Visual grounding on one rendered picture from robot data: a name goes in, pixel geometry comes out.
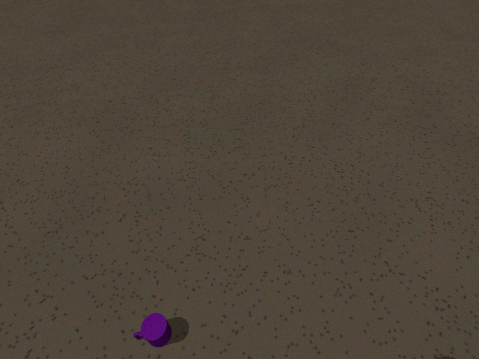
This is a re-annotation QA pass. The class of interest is mug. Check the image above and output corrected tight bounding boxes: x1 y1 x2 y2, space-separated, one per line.
133 313 172 347

